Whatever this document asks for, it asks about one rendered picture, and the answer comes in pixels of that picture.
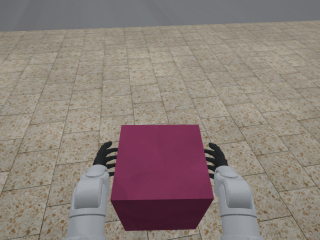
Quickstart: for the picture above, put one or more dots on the left robot hand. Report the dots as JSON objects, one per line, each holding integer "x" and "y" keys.
{"x": 101, "y": 158}

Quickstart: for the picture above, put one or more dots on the right robot hand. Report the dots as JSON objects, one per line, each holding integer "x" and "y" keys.
{"x": 218, "y": 160}

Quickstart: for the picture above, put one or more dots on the right robot forearm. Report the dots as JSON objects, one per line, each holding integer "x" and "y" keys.
{"x": 236, "y": 205}

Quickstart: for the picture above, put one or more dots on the left robot forearm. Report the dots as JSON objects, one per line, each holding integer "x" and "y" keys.
{"x": 89, "y": 205}

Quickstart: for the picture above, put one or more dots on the carton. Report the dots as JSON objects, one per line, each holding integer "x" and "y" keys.
{"x": 161, "y": 179}

